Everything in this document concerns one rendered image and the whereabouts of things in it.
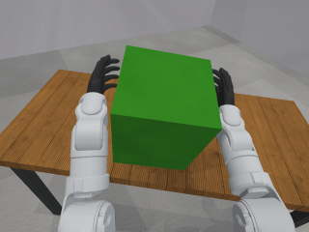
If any robot left hand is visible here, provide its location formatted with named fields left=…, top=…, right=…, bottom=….
left=86, top=54, right=120, bottom=95

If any left robot upper arm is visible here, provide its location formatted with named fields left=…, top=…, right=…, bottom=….
left=59, top=200, right=116, bottom=232

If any right robot upper arm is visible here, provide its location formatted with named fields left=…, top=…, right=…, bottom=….
left=232, top=197, right=295, bottom=232

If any right robot forearm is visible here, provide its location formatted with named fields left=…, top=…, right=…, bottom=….
left=216, top=104, right=296, bottom=232

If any carton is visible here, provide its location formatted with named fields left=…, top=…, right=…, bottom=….
left=110, top=45, right=222, bottom=170

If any table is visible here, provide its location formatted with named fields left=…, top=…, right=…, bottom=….
left=0, top=70, right=309, bottom=228

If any left robot forearm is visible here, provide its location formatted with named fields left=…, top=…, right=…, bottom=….
left=58, top=92, right=110, bottom=232

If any robot right hand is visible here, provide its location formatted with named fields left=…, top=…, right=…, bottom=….
left=212, top=68, right=235, bottom=107

